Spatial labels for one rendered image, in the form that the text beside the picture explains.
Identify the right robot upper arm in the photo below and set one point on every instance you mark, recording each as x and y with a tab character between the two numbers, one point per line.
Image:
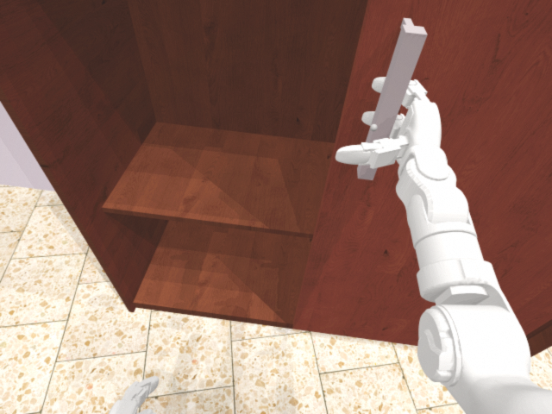
478	352

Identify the robot right forearm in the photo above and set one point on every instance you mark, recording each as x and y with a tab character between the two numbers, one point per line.
452	268

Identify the handle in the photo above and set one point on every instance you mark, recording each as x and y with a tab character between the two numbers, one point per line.
404	60

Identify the left robot hand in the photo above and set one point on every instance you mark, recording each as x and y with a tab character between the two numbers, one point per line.
135	396

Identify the right robot hand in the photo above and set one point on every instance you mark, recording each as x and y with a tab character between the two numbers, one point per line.
421	125

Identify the wardrobe door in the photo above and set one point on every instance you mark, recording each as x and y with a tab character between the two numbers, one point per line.
487	65
538	330

